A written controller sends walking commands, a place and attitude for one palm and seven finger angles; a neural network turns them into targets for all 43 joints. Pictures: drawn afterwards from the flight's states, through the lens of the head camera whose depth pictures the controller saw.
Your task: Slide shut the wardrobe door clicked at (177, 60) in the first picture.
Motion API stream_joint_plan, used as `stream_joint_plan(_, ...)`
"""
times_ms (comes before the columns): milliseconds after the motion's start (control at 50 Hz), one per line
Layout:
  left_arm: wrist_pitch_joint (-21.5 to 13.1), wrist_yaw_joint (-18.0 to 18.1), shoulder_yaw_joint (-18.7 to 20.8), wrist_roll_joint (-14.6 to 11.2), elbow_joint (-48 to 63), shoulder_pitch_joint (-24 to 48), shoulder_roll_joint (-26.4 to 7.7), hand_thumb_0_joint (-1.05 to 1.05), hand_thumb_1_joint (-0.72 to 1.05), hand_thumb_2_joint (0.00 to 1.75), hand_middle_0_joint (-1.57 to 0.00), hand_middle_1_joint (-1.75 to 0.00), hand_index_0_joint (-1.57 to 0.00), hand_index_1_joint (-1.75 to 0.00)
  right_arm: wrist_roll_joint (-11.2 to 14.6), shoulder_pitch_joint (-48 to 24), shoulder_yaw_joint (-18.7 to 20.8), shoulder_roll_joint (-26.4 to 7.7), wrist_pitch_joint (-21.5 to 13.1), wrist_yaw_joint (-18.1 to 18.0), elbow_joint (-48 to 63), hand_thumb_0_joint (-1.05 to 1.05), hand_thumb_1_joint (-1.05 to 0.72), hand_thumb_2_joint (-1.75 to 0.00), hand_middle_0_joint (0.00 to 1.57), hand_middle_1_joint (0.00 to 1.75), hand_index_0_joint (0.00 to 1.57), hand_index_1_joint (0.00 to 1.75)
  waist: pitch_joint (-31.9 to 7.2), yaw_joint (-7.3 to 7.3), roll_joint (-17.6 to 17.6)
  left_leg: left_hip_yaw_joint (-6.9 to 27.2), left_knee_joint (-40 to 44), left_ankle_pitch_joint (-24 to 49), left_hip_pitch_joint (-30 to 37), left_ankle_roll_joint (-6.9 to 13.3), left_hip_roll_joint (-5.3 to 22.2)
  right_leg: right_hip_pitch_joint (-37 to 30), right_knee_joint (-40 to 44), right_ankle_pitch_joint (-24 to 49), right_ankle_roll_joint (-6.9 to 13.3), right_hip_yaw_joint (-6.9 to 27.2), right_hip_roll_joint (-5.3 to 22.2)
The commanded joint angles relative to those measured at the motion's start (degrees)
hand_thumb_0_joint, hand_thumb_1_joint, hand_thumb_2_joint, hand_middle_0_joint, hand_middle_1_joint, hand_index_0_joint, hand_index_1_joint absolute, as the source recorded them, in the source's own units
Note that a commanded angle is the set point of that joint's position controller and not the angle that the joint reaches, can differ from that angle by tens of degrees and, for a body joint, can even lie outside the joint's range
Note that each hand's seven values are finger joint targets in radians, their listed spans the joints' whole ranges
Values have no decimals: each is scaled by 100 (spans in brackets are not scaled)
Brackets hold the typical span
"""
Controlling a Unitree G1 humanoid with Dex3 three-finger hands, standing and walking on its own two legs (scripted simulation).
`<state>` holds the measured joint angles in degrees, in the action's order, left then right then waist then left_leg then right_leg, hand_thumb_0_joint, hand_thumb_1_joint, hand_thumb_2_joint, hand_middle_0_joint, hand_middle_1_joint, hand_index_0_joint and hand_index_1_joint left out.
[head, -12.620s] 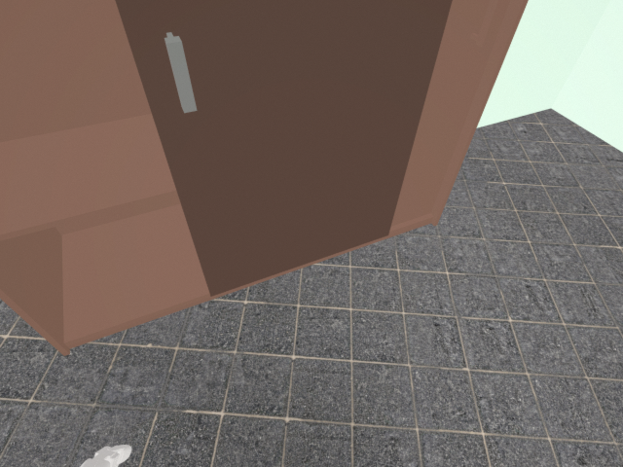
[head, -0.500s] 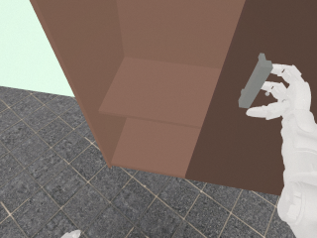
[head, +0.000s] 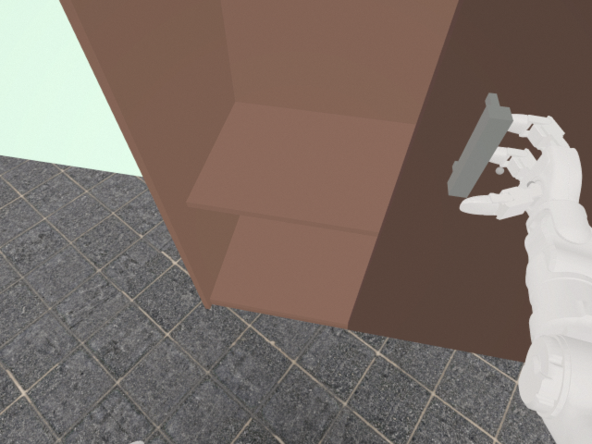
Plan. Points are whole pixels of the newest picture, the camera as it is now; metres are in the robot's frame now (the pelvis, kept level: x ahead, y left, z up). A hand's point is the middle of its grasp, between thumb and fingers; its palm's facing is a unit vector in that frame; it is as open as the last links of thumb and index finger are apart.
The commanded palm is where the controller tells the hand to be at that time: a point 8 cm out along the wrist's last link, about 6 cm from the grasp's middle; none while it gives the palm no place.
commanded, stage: slide the fingers in behind the handle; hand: right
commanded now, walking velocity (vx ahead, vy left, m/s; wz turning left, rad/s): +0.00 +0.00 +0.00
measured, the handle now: (474, 146) +0.52 -0.16 +0.13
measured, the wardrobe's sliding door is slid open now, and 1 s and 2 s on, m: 0.49 0.49 0.49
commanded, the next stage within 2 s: grip the handle and tug to test in 1.40 s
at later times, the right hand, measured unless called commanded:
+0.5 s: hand (480, 170) +0.47 -0.16 +0.14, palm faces +0.06 +1.00 -0.02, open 14.0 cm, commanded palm +0.44 -0.21 +0.13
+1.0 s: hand (461, 166) +0.47 -0.14 +0.14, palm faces +0.08 +1.00 -0.02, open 14.1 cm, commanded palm +0.44 -0.19 +0.13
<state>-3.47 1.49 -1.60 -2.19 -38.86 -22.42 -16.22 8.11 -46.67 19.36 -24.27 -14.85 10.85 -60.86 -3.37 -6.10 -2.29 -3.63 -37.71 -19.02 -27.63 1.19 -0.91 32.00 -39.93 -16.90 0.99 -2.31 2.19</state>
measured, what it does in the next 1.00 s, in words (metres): stands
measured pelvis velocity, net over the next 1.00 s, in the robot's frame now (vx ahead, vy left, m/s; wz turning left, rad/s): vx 0.01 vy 0.01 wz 0.00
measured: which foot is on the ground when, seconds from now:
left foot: down 0.00-1.00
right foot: down 0.00-1.00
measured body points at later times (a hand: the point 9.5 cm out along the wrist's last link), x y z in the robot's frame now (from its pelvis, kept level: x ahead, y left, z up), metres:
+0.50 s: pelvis +0.01 +0.00 +0.00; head +0.05 +0.00 +0.45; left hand +0.07 +0.25 -0.12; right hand +0.46 -0.22 +0.14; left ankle +0.00 +0.11 -0.72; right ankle +0.03 -0.11 -0.72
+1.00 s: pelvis +0.01 +0.01 +0.00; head +0.05 +0.02 +0.45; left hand +0.07 +0.27 -0.12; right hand +0.46 -0.19 +0.14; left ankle +0.00 +0.11 -0.72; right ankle +0.03 -0.11 -0.72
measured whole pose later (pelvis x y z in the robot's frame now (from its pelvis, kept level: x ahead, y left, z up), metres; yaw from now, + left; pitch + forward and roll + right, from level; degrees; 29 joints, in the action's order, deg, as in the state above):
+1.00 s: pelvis +0.01 +0.01 +0.00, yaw +0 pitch +8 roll +1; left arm -3.6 0.4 -0.8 -2.1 -39.3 -20.3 -15.5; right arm 7.4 -44.2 14.6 -16.5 -13.1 2.5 -54.3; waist -3.2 -4.8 -2.7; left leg -3.6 -37.3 -19.6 -25.3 1.8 -1.0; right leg 29.2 -38.5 -16.9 0.3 -2.2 2.1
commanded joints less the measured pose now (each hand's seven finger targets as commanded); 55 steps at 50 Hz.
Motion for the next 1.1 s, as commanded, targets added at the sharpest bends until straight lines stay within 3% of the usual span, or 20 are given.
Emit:
stream_joint_plan(0, -201, 62, 304, 6, 533, -240, -844, 0, 90, 90, -20, -30, -20, -30, 77, -2708, 3, -1077, -331, -63, 1319, 0, 50, -30, 30, 120, 30, 120, -1858, -123, 30, 240, 579, 1265, 87, -38, -126, -1634, 420, 862, 153, 342, -139)
stream_joint_plan(60, -201, 69, 311, 12, 511, -245, -835, 0, 90, 90, -20, -30, -20, -30, -1, -2890, -57, -1069, -347, -120, 1384, 0, 50, -30, 30, 120, 30, 120, -1808, -122, 43, 226, 535, 1278, 53, -15, -122, -1635, 411, 923, 150, 383, -135)
stream_joint_plan(80, -211, 55, 316, 12, 520, -238, -813, 0, 90, 90, -20, -30, -20, -30, 0, -2832, -156, -892, -329, -127, 1400, 0, 50, -30, 30, 120, 30, 120, -1886, -129, -219, 224, 517, 1303, -29, -16, -126, -1773, 394, 987, 132, 368, -141)
stream_joint_plan(160, -236, 39, 309, 20, 451, -267, -816, 0, 90, 90, -20, -30, -20, -30, 25, -3039, -339, -639, -288, -175, 1269, 0, 50, -30, 30, 120, 30, 120, -1706, -225, 135, 184, 543, 1194, -180, -18, -139, -1737, 393, 910, 141, 434, -121)
stream_joint_plan(180, -241, 37, 330, 23, 453, -265, -833, 0, 90, 90, -20, -30, -20, -30, 17, -3025, -227, -775, -304, -185, 1360, 0, 50, -30, 30, 120, 30, 120, -1899, -160, -21, 201, 511, 1213, -116, -16, -130, -1805, 380, 927, 118, 431, -129)
stream_joint_plan(220, -271, 10, 330, 16, 466, -228, -776, 0, 90, 90, -20, -30, -20, -30, 7, -3113, -549, -395, -324, -188, 1615, 0, 50, -30, 30, 120, 30, 120, -2044, -187, -366, 147, 451, 1270, -260, 10, -131, -2136, 364, 1165, 71, 497, -115)
stream_joint_plan(280, -281, -31, 354, 30, 410, -247, -782, 0, 90, 90, -20, -30, -20, -30, 53, -3018, -659, -157, -287, -272, 1613, 0, 50, -30, 30, 120, 30, 120, -2045, -211, -57, 107, 438, 1367, -272, 2, -154, -2147, 337, 1316, 65, 546, -90)
stream_joint_plan(360, -279, -57, 344, 52, 424, -186, -792, 0, 90, 90, -20, -30, -20, -30, 45, -2855, -326, -451, -294, -485, 1732, 0, 50, -30, 30, 120, 30, 120, -2075, -33, -1, 119, 411, 1476, -53, 20, -148, -2030, 350, 1383, 67, 520, -126)
stream_joint_plan(400, -285, -82, 345, 44, 446, -145, -749, 0, 90, 90, -20, -30, -20, -30, -44, -2965, -564, -257, -328, -530, 1936, 0, 50, -30, 30, 120, 30, 120, -2038, -104, -152, 111, 398, 1454, -125, 9, -139, -2090, 363, 1361, 55, 516, -120)
stream_joint_plan(480, -291, -97, 356, 29, 477, -72, -733, 0, 90, 90, -20, -30, -20, -30, 30, -2570, -528, -152, -294, -568, 2016, 0, 50, -30, 30, 120, 30, 120, -2121, -12, -58, 126, 422, 1622, 85, 22, -152, -2123, 365, 1469, 54, 474, -129)
stream_joint_plan(540, -261, -75, 331, 19, 504, -24, -726, 0, 90, 90, -20, -30, -20, -30, 30, -2509, -339, -347, -198, -624, 1882, 0, 50, -30, 30, 120, 30, 120, -1847, 40, 105, 157, 471, 1604, 220, 2, -133, -1789, 426, 1219, 77, 392, -156)
stream_joint_plan(560, -237, -60, 335, 33, 486, -43, -753, 0, 90, 90, -20, -30, -20, -30, -32, -2404, -106, -642, -191, -681, 1807, 0, 50, -30, 30, 120, 30, 120, -1837, 90, 289, 179, 472, 1672, 340, 5, -127, -1664, 407, 1241, 107, 372, -161)
stream_joint_plan(620, -203, -43, 310, 39, 580, -12, -701, 0, 90, 90, -20, -30, -20, -30, -100, -2407, -16, -803, -207, -734, 1965, 0, 50, -30, 30, 120, 30, 120, -1895, 109, 196, 241, 471, 1838, 547, -22, -100, -1563, 425, 1229, 126, 283, -192)
stream_joint_plan(760, -208, -44, 342, 15, 605, 20, -672, 0, 90, 90, -20, -30, -20, -30, -3, -2281, -270, -398, -222, -672, 2131, 0, 50, -30, 30, 120, 30, 120, -2068, 84, 154, 282, 542, 1942, 613, -20, -110, -1760, 396, 1295, 130, 229, -198)
stream_joint_plan(820, -212, -40, 335, -4, 571, 43, -654, 0, 90, 90, -20, -30, -20, -30, -12, -2399, -495, -172, -182, -681, 2059, 0, 50, -30, 30, 120, 30, 120, -1835, 2, 139, 276, 585, 1826, 500, -39, -99, -1672, 449, 1106, 131, 220, -210)
stream_joint_plan(900, -198, -33, 332, 7, 506, 15, -670, 0, 90, 90, -20, -30, -20, -30, -61, -2509, -395, -345, -185, -774, 1923, 0, 50, -30, 30, 120, 30, 120, -1754, -17, 296, 329, 640, 1755, 545, -66, -72, -1511, 459, 952, 156, 190, -225)
stream_joint_plan(940, -221, -44, 345, 5, 481, 6, -640, 0, 90, 90, -20, -30, -20, -30, -129, -2676, -600, -144, -241, -765, 1955, 0, 50, -30, 30, 120, 30, 120, -1795, -38, -4, 305, 595, 1690, 393, -33, -75, -1667, 444, 985, 136, 218, -226)
stream_joint_plan(1000, -208, -49, 366, 11, 473, -26, -688, 0, 90, 90, -20, -30, -20, -30, -69, -2537, -326, -408, -285, -773, 1918, 0, 50, -30, 30, 120, 30, 120, -2028, 22, 287, 349, 587, 1934, 633, -55, -73, -1638, 408, 1112, 156, 202, -237)
stream_joint_plan(1020, -216, -57, 349, 14, 503, 3, -657, 0, 90, 90, -20, -30, -20, -30, -66, -2548, -526, -162, -280, -735, 1950, 0, 50, -30, 30, 120, 30, 120, -2051, -11, 117, 332, 572, 1964, 597, -49, -73, -1716, 424, 1150, 148, 194, -244)
stream_joint_plan(1080, -210, -62, 354, 13, 462, -5, -656, 0, 90, 90, -20, -30, -20, -30, -45, -2578, -519, -152, -296, -730, 1899, 0, 50, -30, 30, 120, 30, 120, -1935, -23, 129, 314, 591, 1906, 489, -48, -82, -1727, 408, 1135, 149, 214, -231)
